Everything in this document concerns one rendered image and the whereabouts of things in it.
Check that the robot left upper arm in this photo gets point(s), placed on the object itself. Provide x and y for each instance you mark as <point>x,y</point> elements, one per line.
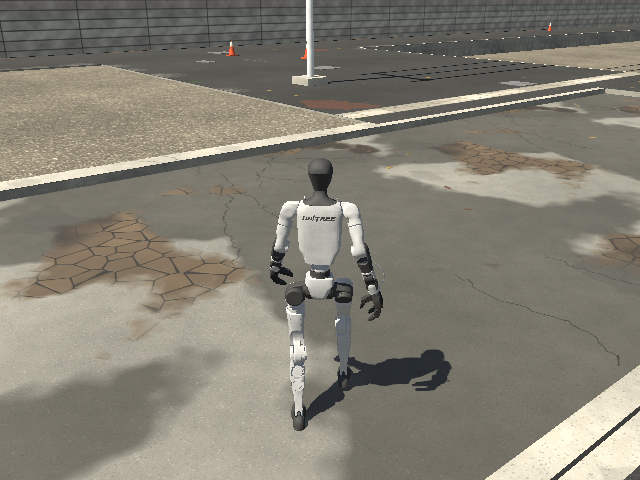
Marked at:
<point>288,211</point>

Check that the left robot forearm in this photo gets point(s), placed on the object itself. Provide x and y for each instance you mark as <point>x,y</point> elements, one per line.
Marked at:
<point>276,259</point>

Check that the robot left hand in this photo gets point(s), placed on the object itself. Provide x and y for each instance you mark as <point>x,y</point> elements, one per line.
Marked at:
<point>276,279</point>

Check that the right robot thigh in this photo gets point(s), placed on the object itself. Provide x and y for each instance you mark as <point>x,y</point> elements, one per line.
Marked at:
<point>343,295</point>

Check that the right robot shin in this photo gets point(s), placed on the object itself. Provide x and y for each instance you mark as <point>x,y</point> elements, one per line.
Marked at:
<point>343,347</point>

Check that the right robot forearm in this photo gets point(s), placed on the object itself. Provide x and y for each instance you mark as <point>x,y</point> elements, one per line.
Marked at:
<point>368,274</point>

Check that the robot right upper arm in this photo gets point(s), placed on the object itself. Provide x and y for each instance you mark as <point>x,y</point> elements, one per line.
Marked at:
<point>352,212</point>

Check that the robot right hand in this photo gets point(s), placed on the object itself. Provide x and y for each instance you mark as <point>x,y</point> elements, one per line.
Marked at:
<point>378,304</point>

